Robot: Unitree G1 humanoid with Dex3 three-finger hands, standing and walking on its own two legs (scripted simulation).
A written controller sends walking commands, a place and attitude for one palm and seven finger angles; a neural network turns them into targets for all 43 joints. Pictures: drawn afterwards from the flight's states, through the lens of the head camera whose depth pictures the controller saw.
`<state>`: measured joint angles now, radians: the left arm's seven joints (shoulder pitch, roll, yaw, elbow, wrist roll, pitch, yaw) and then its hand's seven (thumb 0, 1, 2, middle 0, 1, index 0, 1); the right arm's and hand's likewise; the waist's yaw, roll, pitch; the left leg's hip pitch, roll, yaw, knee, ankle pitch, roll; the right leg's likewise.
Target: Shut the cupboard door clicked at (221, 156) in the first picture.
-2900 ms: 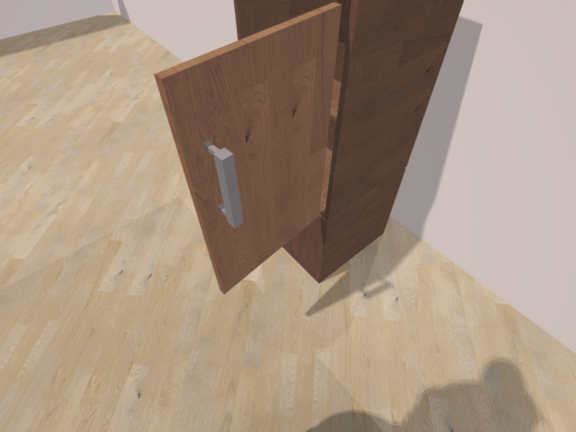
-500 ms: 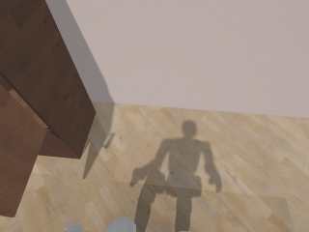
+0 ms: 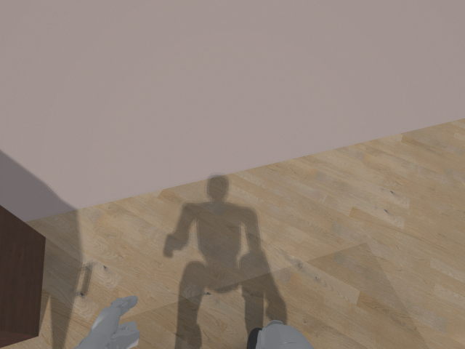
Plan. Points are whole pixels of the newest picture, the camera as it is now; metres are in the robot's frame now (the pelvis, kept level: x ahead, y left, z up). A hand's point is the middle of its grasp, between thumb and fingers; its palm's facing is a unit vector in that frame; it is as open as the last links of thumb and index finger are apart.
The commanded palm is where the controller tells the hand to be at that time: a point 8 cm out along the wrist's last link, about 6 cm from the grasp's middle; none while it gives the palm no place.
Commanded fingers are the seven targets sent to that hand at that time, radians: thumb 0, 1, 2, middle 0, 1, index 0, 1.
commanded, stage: walk to a spot facing it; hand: left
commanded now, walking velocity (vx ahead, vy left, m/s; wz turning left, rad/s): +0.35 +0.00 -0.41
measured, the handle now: out of the picture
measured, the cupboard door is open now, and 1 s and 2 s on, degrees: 96 96 96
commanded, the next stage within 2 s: turn to face it in 0.64 s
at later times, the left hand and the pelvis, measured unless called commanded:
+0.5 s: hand (149, 302) +0.22 +0.17 -0.17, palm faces -0.05 -0.98 -0.18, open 7.3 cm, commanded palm none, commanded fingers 0.00 0.90 0.90 -0.20 -0.30 -0.20 -0.30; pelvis +0.23 -0.01 +0.00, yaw -9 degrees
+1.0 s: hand (224, 153) +0.59 +0.02 -0.14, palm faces -0.29 -0.93 -0.21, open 7.4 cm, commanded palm none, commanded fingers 0.00 0.90 0.90 -0.20 -0.30 -0.20 -0.30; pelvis +0.40 -0.11 +0.01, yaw -13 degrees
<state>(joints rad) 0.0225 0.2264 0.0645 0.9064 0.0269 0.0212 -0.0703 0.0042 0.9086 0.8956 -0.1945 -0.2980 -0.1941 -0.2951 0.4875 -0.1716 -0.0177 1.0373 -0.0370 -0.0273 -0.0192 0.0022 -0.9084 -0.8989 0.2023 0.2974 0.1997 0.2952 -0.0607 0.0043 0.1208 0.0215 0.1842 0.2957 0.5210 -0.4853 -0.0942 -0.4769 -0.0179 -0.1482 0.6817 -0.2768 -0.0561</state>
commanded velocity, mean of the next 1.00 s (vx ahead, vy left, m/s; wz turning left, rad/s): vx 0.22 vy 0.00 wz -0.10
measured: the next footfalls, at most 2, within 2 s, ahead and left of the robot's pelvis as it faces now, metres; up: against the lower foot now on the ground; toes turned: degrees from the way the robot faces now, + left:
right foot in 0.02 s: +0.13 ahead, -0.10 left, +0.00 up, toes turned -7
left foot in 0.48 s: +0.36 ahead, +0.08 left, +0.00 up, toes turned -3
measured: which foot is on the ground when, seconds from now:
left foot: down 0.00-0.00, up 0.02-0.46, down 0.48-0.88, up 0.90-1.00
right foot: up 0.00-0.00, down 0.02-0.48, up 0.50-0.84, down 0.86-1.00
